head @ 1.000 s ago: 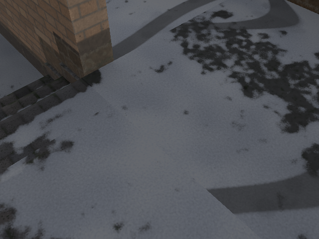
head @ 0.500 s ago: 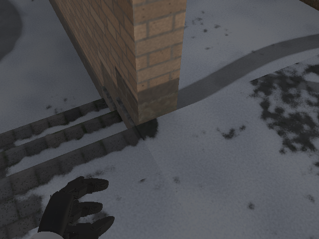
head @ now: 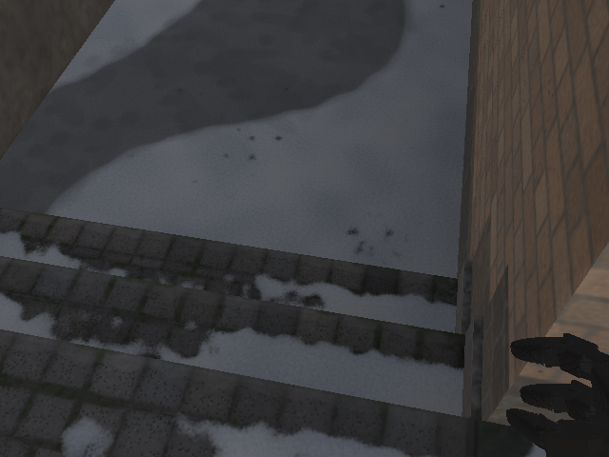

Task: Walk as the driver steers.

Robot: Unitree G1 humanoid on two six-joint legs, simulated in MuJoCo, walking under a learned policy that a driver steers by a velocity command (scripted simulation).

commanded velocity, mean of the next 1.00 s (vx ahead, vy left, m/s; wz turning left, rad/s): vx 0.12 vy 0.00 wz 0.51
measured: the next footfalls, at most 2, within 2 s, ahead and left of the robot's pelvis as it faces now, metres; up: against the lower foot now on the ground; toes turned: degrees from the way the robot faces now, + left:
left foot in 0.02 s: +0.21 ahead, +0.05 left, +0.00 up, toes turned +1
right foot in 0.38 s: +0.38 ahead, -0.12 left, +0.00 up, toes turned +30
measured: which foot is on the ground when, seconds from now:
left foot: up 0.00-0.00, down 0.02-0.38, up 0.40-0.64, down 0.66-1.00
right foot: down 0.00-0.02, up 0.04-0.36, down 0.38-1.00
